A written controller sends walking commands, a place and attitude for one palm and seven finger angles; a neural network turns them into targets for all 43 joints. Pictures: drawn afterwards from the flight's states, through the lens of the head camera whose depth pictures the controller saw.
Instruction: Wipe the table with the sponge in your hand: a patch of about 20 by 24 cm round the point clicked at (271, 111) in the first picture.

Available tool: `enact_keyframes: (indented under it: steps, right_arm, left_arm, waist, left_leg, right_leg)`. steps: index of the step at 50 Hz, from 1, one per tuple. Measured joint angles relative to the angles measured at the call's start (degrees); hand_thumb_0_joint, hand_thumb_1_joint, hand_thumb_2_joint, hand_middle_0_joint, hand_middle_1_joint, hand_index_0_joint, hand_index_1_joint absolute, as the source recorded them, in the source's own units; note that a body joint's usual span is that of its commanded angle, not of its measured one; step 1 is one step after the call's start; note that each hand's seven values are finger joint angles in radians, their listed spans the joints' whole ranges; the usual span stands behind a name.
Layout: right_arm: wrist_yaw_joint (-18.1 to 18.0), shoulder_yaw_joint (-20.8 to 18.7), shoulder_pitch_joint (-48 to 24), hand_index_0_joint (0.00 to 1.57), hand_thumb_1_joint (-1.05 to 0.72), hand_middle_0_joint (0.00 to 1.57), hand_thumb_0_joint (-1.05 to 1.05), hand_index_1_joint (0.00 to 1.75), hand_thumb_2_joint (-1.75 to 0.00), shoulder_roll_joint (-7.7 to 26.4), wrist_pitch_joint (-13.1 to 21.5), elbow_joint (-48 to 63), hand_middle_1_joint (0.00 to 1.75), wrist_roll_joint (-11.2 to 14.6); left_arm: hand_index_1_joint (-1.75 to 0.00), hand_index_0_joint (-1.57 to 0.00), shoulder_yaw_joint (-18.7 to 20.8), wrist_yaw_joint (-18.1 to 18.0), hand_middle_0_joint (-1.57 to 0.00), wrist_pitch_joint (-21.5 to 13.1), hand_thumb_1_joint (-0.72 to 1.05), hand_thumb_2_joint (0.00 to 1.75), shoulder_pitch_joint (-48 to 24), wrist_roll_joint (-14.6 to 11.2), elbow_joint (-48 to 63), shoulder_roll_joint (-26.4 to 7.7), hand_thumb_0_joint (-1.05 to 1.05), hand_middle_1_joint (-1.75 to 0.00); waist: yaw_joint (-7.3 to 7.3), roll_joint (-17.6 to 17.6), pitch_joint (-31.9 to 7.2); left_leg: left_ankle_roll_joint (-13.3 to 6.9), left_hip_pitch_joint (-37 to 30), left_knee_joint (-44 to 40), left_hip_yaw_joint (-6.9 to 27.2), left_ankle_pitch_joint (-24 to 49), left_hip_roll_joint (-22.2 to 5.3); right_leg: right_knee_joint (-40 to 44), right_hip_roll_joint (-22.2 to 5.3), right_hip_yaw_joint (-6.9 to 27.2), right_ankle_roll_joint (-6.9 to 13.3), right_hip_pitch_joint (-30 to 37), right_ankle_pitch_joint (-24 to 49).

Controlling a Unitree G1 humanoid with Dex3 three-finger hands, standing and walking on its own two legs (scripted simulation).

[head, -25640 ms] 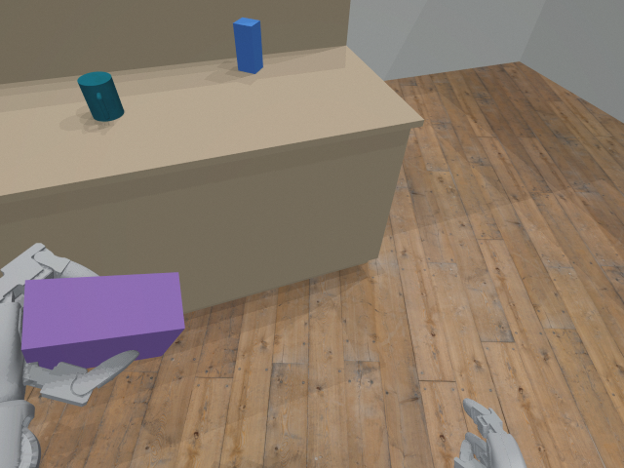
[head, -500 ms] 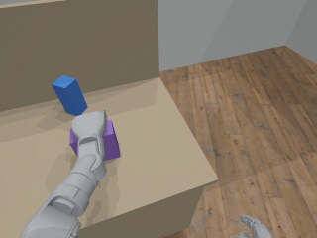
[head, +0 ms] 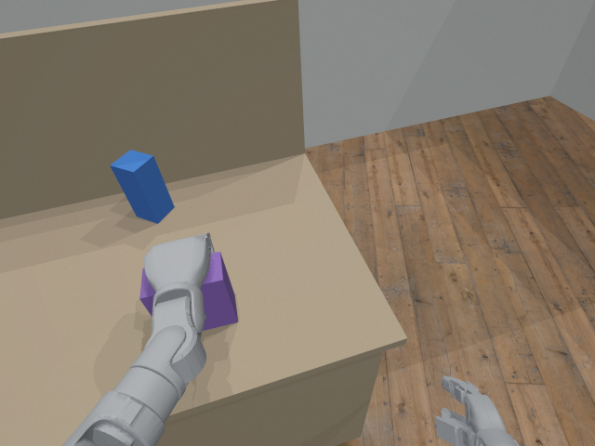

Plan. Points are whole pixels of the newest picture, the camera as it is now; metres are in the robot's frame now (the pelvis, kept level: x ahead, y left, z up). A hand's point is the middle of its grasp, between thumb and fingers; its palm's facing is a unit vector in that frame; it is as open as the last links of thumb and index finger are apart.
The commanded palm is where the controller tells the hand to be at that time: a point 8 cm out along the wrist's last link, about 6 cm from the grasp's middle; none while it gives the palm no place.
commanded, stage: wipe back along the third lane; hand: left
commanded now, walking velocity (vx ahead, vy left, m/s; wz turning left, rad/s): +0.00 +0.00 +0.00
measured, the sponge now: (196, 303) +0.33 +0.21 -0.01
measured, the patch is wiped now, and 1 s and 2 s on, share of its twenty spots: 0.95 0.95 0.95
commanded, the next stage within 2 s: slide back across to the middle lane in 0.54 s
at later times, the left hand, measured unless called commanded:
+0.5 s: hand (196, 312) +0.29 +0.18 +0.03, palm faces -0.01 -0.08 -1.00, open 9.9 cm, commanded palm +0.24 +0.17 +0.07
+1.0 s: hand (179, 319) +0.27 +0.20 +0.04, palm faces -0.01 -0.14 -0.99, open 9.9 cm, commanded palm +0.23 +0.21 +0.09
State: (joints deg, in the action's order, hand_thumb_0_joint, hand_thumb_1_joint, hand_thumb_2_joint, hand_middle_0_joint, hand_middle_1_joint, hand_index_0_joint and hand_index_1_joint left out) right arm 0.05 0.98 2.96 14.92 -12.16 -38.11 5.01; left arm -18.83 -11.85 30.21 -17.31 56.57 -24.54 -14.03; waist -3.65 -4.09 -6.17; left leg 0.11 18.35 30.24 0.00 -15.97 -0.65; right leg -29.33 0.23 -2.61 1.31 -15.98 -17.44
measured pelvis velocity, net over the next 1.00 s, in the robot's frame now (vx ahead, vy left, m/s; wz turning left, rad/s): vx -0.01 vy -0.01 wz -0.03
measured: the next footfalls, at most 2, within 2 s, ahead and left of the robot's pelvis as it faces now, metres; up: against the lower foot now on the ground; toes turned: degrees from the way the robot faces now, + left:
none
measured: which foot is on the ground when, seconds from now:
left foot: down 0.00-1.00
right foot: down 0.00-1.00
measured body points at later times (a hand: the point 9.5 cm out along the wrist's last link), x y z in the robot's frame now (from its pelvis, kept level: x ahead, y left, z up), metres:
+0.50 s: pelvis -0.01 -0.01 +0.00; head -0.03 -0.05 +0.45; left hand +0.28 +0.18 +0.09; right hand +0.21 -0.23 -0.09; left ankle -0.01 +0.12 -0.74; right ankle -0.03 -0.11 -0.74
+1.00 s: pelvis -0.01 -0.01 +0.00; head -0.03 -0.05 +0.45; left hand +0.26 +0.21 +0.09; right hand +0.22 -0.23 -0.08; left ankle -0.01 +0.12 -0.73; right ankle -0.03 -0.11 -0.74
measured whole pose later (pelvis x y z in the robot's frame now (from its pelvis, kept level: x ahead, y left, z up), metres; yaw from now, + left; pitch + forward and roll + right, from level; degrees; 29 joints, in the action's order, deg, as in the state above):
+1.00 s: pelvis -0.01 -0.01 +0.00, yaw -2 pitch +0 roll +1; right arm 0.2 1.7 0.9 14.9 -9.6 -37.4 4.6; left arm -15.2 -8.9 29.2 -1.1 54.7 -6.6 -16.9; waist -4.7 -4.6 -3.9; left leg 1.1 12.7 28.3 -1.5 -15.3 -1.8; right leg -29.4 1.4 -1.0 2.4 -12.0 -17.3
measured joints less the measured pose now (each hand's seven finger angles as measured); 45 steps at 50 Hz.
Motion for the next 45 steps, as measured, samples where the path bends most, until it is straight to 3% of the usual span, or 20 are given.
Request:
enact_keyframes:
  steps: [33,45]
  right_arm:
    - [1.61,-0.04,-2.26,0.19,-0.91,0.2,0.01,0.29,-0.9,-0.06,0.55,1.1,0.3,0.39]
    - [0.67,0.69,-2.19,0.19,-0.91,0.2,0.01,0.29,-0.9,-0.3,1.73,0.93,0.3,-0.06]
  left_arm:
    - [-1.39,-0.71,-3.07,-0.18,-0.68,1.45,-0.45,1.06,10.72,0.42,11.18,0.57,0.01,-1.42]
    - [-1.37,-0.73,1.5,1.75,-0.7,-0.1,-0.46,1.06,14.1,-1.43,15.71,-1.14,0.01,-1.4]
  waist:
    - [-1.15,-0.77,0.56]
    - [-1.1,-0.45,1.52]
  left_leg:
    - [0.69,-2.74,-0.33,-0.6,0.61,-0.55]
    - [0.95,-4.73,-1.43,-1.16,0.58,-0.94]
  right_leg:
    - [-1.37,0.53,0.67,0.76,1.65,-0.05]
    - [-0.65,0.96,1.28,1.03,3.18,-0.04]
